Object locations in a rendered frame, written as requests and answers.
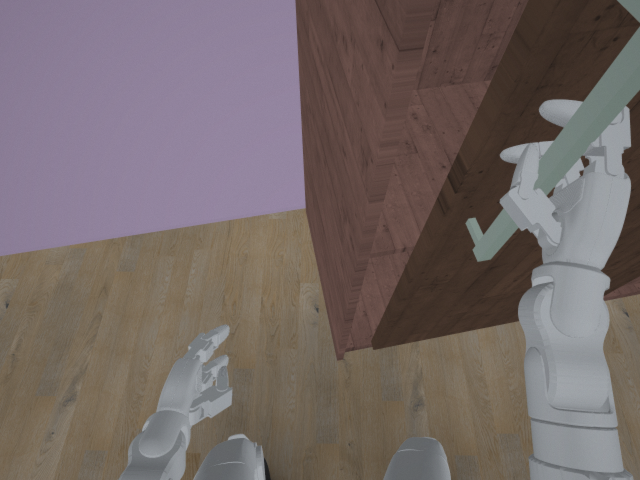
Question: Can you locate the right robot forearm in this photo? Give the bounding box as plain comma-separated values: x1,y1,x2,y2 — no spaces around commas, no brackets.
518,261,634,480

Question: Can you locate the right robot hand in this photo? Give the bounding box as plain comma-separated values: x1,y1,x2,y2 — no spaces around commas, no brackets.
499,99,631,271

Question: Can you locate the robot left shin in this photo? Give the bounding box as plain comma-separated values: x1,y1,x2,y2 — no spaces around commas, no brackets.
228,434,250,441

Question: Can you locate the handle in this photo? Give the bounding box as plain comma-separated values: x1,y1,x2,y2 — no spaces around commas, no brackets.
465,0,640,262

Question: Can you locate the left robot hand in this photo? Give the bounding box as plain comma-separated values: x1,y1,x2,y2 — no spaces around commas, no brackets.
156,324,232,429

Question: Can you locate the left robot forearm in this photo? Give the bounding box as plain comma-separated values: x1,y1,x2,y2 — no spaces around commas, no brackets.
118,410,191,480

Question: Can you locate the robot left thigh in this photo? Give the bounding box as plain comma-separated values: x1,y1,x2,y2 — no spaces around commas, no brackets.
193,438,266,480

